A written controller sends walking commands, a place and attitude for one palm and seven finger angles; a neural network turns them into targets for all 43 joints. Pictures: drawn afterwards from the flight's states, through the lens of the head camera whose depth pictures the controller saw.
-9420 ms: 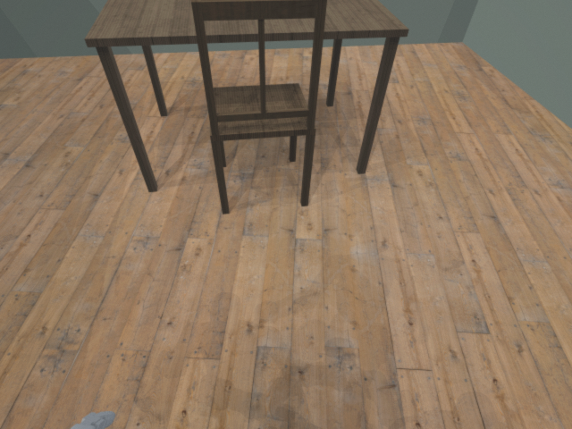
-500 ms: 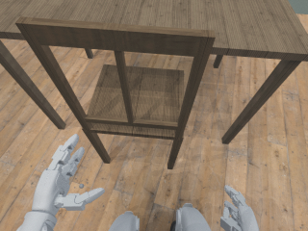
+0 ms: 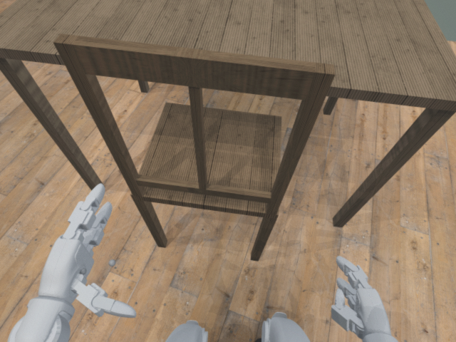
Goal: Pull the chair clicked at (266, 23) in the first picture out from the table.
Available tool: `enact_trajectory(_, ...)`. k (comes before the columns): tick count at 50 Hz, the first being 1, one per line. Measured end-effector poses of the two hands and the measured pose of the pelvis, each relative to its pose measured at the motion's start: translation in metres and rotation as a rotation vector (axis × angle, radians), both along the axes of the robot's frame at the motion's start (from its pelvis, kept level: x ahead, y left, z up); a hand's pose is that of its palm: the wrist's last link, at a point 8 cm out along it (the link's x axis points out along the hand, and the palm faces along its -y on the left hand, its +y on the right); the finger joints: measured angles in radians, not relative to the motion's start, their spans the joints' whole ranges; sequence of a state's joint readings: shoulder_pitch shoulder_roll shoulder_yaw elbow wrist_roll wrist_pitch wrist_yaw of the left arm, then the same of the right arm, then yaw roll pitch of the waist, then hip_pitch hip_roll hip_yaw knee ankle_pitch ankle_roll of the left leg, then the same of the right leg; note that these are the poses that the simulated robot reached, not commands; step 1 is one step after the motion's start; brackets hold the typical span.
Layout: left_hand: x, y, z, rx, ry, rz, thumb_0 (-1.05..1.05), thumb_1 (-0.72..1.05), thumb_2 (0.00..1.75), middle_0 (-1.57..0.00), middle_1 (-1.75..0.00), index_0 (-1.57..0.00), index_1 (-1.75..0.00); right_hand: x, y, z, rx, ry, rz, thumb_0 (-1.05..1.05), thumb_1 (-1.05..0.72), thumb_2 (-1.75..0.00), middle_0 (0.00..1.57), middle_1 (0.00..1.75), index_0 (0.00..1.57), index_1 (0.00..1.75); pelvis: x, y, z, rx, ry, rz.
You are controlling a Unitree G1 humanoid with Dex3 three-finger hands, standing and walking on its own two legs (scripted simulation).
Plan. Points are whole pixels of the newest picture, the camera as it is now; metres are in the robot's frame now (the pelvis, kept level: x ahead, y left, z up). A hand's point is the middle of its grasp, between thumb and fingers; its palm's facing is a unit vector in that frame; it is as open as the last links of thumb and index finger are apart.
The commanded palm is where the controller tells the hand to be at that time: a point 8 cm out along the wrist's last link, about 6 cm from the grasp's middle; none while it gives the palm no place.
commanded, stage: raise the hand toward the chair's back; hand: left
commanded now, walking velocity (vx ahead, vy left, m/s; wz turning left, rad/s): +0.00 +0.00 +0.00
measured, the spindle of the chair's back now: (200, 146) +0.49 +0.09 +0.01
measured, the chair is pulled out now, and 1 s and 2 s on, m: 0.00 0.00 0.00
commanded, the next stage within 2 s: aim the fingers beside a spindle in 0.72 s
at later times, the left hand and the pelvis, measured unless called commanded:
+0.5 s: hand (106, 246) +0.25 +0.21 +0.05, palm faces -0.06 -1.00 -0.06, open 16.9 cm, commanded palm +0.23 +0.26 +0.05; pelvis +0.01 +0.01 +0.01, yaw -1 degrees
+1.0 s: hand (119, 251) +0.25 +0.19 +0.03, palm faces -0.10 -0.99 -0.04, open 16.9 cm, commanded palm +0.24 +0.25 +0.04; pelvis +0.00 +0.00 +0.00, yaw +0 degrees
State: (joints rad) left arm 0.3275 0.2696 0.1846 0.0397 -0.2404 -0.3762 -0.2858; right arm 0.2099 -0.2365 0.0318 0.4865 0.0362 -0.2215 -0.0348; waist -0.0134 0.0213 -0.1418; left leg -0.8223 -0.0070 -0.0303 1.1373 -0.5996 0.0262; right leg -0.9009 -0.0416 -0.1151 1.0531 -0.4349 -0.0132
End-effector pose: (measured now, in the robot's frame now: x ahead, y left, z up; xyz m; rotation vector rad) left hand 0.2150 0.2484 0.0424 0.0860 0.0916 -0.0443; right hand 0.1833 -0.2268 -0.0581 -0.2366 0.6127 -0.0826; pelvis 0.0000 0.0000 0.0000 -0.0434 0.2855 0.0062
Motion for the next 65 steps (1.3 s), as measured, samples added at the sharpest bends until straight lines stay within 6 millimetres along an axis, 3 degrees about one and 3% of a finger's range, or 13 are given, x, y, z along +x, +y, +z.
enact_trajectory(4, 0.004, -0.003, -0.01, -0.019, 0.067, -0.056, -0.01, -0.47, 0.31, -0.07, -0.09, -0.06, -0.08, -0.003, 0.0, -0.002, -0.003, 0.018, -0.008, 0.01, -0.9, -0.9, 0.2, 0.3, 0.2, 0.3, 0.002, 0.001, 0.001, -0.001, -0.001, -0.006)
enact_trajectory(12, 0.018, 0.016, 0.015, -0.002, -0.061, 0.022, -0.01, -0.49, 0.31, -0.07, -0.08, -0.06, -0.08, -0.018, -0.009, -0.002, -0.028, 0.072, -0.038, 0.01, -0.9, -0.9, 0.2, 0.3, 0.2, 0.3, 0.006, 0.002, 0.006, -0.004, -0.004, -0.002)
enact_trajectory(17, 0.026, 0.015, 0.0, -0.016, 0.027, -0.027, -0.01, -0.49, 0.3, -0.06, -0.08, -0.06, -0.08, -0.025, -0.015, -0.004, -0.034, 0.092, -0.058, 0.01, -0.9, -0.9, 0.2, 0.3, 0.2, 0.3, 0.006, 0.004, 0.006, -0.003, -0.001, -0.007)
enact_trajectory(20, 0.024, 0.009, -0.005, -0.03, 0.071, -0.058, -0.01, -0.49, 0.3, -0.06, -0.08, -0.06, -0.08, -0.027, -0.017, 0.0, -0.039, 0.085, -0.073, 0.01, -0.9, -0.9, 0.2, 0.3, 0.2, 0.3, 0.007, 0.005, 0.008, -0.002, -0.002, -0.014)
enact_trajectory(28, 0.02, 0.018, 0.013, -0.009, -0.064, 0.018, -0.01, -0.49, 0.3, -0.07, -0.08, -0.06, -0.08, -0.026, -0.014, 0.002, -0.044, 0.082, -0.049, 0.01, -0.9, -0.9, 0.2, 0.3, 0.2, 0.3, 0.007, 0.005, 0.008, -0.001, -0.004, -0.008)
enact_trajectory(35, 0.016, 0.012, -0.002, -0.015, 0.039, -0.044, -0.01, -0.49, 0.3, -0.06, -0.08, -0.06, -0.08, -0.021, -0.008, -0.001, -0.022, 0.069, -0.036, 0.01, -0.9, -0.9, 0.2, 0.3, 0.2, 0.3, 0.003, 0.006, 0.007, -0.001, -0.008, -0.009)
enact_trajectory(44, 0.013, 0.016, 0.012, -0.013, -0.058, 0.013, -0.01, -0.49, 0.3, -0.07, -0.08, -0.06, -0.08, -0.021, -0.006, 0.0, -0.02, 0.056, -0.017, 0.01, -0.9, -0.9, 0.2, 0.3, 0.2, 0.3, 0.0, 0.003, 0.007, 0.0, -0.011, -0.003)
enact_trajectory(50, 0.022, -0.003, -0.007, -0.045, 0.006, -0.052, -0.01, -0.5, 0.3, -0.06, -0.08, -0.06, -0.08, -0.024, -0.011, -0.006, -0.031, 0.063, -0.016, 0.01, -0.9, -0.9, 0.2, 0.3, 0.2, 0.3, -0.003, 0.003, 0.002, -0.001, -0.001, 0.0)
enact_trajectory(54, 0.029, -0.018, -0.007, -0.049, -0.011, -0.086, -0.01, -0.49, 0.3, -0.06, -0.08, -0.06, -0.08, -0.029, -0.014, -0.007, -0.035, 0.067, -0.033, 0.01, -0.9, -0.9, 0.2, 0.3, 0.2, 0.3, -0.003, 0.002, 0.001, 0.003, 0.004, -0.007)
enact_trajectory(59, 0.038, -0.02, -0.001, -0.035, -0.066, -0.043, -0.01, -0.49, 0.3, -0.07, -0.08, -0.06, -0.08, -0.035, -0.017, -0.011, -0.027, 0.089, -0.04, 0.01, -0.9, -0.9, 0.2, 0.3, 0.2, 0.3, -0.004, 0.0, 0.0, 0.009, 0.012, -0.01)
enact_trajectory(65, 0.045, -0.029, -0.016, -0.035, -0.016, -0.052, -0.01, -0.49, 0.3, -0.06, -0.08, -0.06, -0.08, -0.038, -0.018, -0.022, -0.014, 0.123, -0.038, 0.01, -0.9, -0.9, 0.2, 0.3, 0.2, 0.3, -0.005, -0.002, -0.004, 0.014, 0.029, -0.013)
